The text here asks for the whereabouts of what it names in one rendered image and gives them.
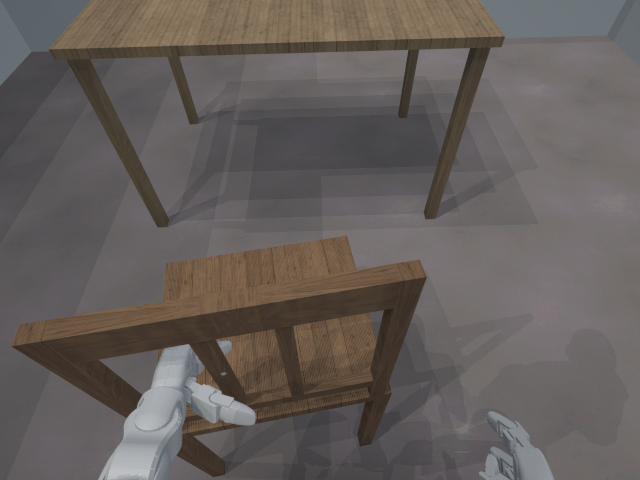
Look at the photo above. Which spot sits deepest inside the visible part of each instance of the robot left hand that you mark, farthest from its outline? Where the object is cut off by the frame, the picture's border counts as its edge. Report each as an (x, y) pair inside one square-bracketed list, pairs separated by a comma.
[(174, 369)]

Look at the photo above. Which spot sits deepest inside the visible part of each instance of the chair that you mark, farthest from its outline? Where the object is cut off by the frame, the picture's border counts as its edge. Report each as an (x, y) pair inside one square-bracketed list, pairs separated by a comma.
[(298, 319)]

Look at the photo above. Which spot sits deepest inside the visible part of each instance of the table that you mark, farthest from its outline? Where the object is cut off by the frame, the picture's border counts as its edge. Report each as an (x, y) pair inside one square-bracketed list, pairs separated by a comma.
[(173, 28)]

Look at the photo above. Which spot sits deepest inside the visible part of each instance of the robot right hand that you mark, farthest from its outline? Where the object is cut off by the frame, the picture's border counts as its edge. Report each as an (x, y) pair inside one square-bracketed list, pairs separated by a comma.
[(528, 462)]

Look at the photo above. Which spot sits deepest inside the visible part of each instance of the left robot forearm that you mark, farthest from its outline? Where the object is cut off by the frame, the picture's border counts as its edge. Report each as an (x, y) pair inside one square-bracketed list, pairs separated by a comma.
[(152, 438)]

